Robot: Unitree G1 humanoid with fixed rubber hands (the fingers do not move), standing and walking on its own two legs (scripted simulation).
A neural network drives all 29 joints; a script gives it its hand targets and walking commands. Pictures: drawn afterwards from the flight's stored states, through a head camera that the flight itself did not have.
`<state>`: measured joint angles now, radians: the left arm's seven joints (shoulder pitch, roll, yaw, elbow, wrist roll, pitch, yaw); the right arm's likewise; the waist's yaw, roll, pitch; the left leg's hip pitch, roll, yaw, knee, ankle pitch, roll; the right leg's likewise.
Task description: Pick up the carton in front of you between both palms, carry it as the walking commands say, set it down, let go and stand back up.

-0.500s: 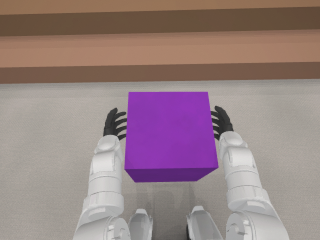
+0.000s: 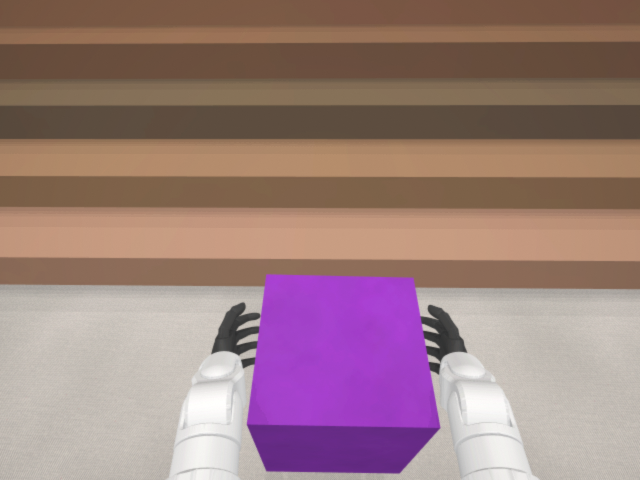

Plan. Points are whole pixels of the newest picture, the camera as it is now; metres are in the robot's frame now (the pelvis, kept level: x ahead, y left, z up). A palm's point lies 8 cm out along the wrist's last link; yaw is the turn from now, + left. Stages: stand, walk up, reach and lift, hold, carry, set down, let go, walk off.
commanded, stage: reach and lift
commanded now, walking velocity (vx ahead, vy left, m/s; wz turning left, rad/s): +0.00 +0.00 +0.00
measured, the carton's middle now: (336, 379) +0.31 +0.00 -0.07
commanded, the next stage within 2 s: hold in 1.02 s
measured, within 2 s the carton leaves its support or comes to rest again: neither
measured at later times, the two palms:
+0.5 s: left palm (223, 363) +0.28 +0.15 +0.04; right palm (461, 365) +0.28 -0.15 +0.04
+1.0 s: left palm (225, 353) +0.29 +0.14 +0.05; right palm (463, 356) +0.28 -0.15 +0.05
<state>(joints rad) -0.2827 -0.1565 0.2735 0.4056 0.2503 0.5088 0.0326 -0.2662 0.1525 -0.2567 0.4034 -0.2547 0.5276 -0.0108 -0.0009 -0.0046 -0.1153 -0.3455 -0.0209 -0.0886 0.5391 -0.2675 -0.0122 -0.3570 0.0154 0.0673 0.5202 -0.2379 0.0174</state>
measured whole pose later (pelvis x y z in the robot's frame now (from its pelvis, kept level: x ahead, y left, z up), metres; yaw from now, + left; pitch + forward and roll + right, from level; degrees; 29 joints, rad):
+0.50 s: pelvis -0.03 +0.00 +0.00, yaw -1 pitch -5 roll +0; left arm -0.39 -0.17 0.36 0.45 0.33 0.59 0.00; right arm -0.39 0.18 -0.34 0.45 -0.33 0.62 0.01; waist 0.00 -0.01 0.02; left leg -0.18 -0.02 -0.08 0.49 -0.23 -0.01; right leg -0.19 0.02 0.08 0.48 -0.20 0.02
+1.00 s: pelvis +0.00 +0.00 +0.01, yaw +0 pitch -6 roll +0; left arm -0.28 -0.16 0.25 0.32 0.30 0.67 0.00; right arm -0.26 0.15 -0.22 0.31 -0.27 0.70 0.00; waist 0.00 0.00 0.00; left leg -0.07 -0.01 -0.09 0.37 -0.21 -0.02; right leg -0.08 0.02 0.07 0.36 -0.18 0.01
